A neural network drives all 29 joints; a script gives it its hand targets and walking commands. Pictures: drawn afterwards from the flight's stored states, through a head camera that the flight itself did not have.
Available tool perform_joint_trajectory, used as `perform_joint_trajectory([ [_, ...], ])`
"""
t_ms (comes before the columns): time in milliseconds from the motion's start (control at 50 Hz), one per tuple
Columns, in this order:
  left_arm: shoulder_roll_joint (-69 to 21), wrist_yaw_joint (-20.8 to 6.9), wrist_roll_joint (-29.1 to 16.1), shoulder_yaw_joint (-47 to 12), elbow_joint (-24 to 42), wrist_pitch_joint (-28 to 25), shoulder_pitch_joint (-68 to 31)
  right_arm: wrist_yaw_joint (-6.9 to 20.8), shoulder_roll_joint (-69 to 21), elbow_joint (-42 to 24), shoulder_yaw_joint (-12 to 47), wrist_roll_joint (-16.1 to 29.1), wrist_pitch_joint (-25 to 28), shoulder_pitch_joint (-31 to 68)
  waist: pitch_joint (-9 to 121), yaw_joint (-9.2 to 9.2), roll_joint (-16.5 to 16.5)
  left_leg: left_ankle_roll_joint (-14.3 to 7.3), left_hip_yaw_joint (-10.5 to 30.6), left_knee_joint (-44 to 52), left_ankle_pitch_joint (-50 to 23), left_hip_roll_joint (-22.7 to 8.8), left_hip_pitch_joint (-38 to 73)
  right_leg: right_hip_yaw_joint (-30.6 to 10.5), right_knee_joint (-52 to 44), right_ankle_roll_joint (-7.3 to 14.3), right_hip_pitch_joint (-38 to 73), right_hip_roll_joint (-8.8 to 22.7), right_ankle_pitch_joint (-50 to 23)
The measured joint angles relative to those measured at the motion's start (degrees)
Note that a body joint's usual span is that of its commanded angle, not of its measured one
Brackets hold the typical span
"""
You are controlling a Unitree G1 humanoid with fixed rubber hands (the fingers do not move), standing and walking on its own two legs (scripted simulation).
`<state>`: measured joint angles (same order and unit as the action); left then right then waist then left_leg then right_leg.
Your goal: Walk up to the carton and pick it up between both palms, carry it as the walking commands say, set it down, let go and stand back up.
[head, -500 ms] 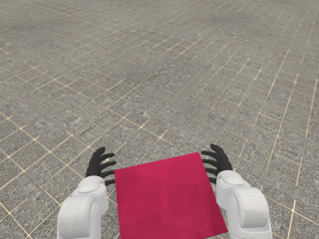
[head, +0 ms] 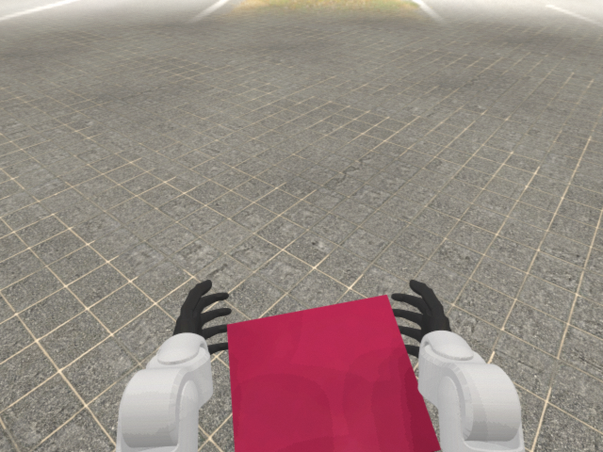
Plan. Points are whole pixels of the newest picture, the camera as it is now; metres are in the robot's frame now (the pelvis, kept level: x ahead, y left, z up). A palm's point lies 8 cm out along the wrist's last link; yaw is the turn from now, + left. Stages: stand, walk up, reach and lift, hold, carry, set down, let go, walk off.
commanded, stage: carry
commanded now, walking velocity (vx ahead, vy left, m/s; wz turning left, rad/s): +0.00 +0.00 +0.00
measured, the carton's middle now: (322, 399) +0.23 -0.02 +0.00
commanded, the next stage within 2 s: none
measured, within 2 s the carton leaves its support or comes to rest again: neither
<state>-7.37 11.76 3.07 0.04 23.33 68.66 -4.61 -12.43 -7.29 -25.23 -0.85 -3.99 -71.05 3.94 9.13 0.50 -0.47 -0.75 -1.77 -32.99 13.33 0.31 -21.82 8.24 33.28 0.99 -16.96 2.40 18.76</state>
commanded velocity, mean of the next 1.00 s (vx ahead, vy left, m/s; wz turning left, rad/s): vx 0.00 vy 0.00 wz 0.00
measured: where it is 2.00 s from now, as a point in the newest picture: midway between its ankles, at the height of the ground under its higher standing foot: outside the picture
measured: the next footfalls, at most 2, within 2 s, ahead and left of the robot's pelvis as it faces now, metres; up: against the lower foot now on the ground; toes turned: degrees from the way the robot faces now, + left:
none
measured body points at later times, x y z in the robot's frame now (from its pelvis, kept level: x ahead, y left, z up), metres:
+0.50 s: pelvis -0.06 +0.01 +0.00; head -0.10 +0.00 +0.45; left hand +0.20 +0.15 +0.10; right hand +0.20 -0.13 +0.09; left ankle +0.03 +0.11 -0.73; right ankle -0.02 -0.10 -0.73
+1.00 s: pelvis -0.05 -0.03 +0.00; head -0.09 -0.03 +0.45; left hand +0.21 +0.11 +0.10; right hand +0.20 -0.18 +0.09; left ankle +0.03 +0.11 -0.73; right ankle -0.02 -0.10 -0.73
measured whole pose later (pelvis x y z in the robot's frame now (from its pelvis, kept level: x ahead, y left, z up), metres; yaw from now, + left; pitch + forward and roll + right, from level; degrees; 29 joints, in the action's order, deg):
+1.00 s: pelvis -0.05 -0.03 +0.00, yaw +0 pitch +3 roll +0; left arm -7.4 11.7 3.9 0.4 21.9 70.3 -6.1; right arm -12.1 -7.3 -23.8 -0.6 -4.3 -71.0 3.4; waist 9.4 0.5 -0.3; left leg 1.1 -0.8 -27.7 6.1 -1.8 -25.1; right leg 8.8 30.9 3.8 -21.8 0.1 13.0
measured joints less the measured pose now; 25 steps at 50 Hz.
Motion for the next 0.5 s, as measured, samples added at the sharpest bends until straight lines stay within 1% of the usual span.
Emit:
perform_joint_trajectory([
  [20, 0.01, 0.27, 0.15, -0.04, -0.26, -0.06, -0.42, 0.21, -0.04, 0.59, -0.39, 0.08, 0.22, 0.57, 0.05, 0.2, 0.46, -0.29, 0.14, 0.84, -0.31, 0.46, 0.04, 0.04, 1.43, -0.5, -0.87, 0.78, 0.58],
  [60, 0.03, 0.68, 0.61, 0.42, -0.72, 0.21, -0.51, 0.41, -0.12, 2.43, -0.2, 0.09, 0.47, 1.43, -0.01, -0.33, 1.13, -1.43, -0.7, 0.41, -0.44, 1.41, -0.65, -0.78, 2.52, -2.19, -1.94, 1.91, 1.37],
  [100, 0.03, 0.94, 0.68, 0.75, -1.04, 0.91, -0.04, 0.62, -0.1, 4.01, 0.15, 0.06, 0.51, 1.37, 0.2, -0.87, 0.25, -2.31, -0.92, 0.9, -0.99, 1.31, -1.0, -0.96, 1.84, -3.49, -2.13, 1.81, 2.82],
  [140, 0.02, 1.0, 0.45, 1.05, -1.11, 1.64, -0.02, 0.69, -0.07, 4.37, 0.48, 0.11, 0.6, 0.75, -0.03, -1.6, -0.1, -2.66, -1.07, 2.56, -2.25, 1.37, -0.7, -1.05, 0.2, -3.94, -1.89, 1.74, 2.09],
  [200, -0.01, 0.91, -0.05, 1.21, -0.95, 1.78, -0.58, 0.55, -0.04, 3.35, 0.68, -0.11, 0.83, 0.1, -0.64, -2.36, 0.15, -2.86, -1.17, 5.13, -4.46, 1.85, -0.31, -1.23, -1.6, -3.59, -1.92, 1.96, -0.44],
  [260, -0.03, 0.8, -0.23, 0.76, -0.99, 1.4, -0.99, 0.67, -0.04, 2.34, 0.29, -0.37, 1.0, -0.26, -0.44, -2.59, 0.43, -2.97, -1.23, 7.1, -6.25, 2.36, -0.29, -1.4, -2.44, -2.98, -2.47, 2.29, -2.42],
  [380, -0.03, 0.37, 0.15, 0.2, -1.32, 1.37, -0.98, 0.71, -0.03, 1.56, 0.06, -0.53, 0.46, -0.8, 0.65, -1.71, 0.25, -2.57, -1.28, 8.75, -8.16, 2.43, -0.66, -1.56, -2.64, -2.0, -3.63, 2.27, -4.44],
  [500, -0.02, -0.03, 0.25, 0.2, -1.81, 1.6, -0.6, 0.26, -0.02, 1.24, 0.45, -0.6, -0.41, -1.39, 1.34, -0.96, -0.36, -1.53, -0.89, 7.65, -8.48, 1.46, -2.12, -1.22, -2.22, -0.85, -4.87, 1.34, -6.38],
])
